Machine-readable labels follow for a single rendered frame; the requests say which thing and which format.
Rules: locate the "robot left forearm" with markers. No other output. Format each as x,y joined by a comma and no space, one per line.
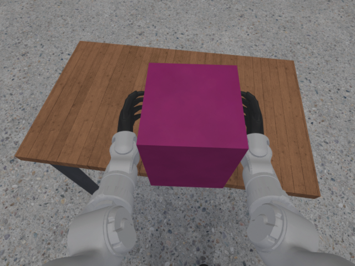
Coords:
118,183

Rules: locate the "table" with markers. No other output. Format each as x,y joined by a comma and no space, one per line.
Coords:
79,118

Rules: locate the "robot right forearm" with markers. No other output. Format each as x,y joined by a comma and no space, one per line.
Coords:
260,180

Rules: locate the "carton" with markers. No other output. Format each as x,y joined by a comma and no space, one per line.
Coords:
192,130

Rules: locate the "right robot upper arm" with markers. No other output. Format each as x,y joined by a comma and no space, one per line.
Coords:
283,238

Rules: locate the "robot right hand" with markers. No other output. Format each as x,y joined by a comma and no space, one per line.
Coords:
253,117

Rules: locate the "robot left hand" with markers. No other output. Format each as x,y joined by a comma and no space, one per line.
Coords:
127,117

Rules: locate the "left robot upper arm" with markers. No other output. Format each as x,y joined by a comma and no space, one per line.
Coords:
99,238

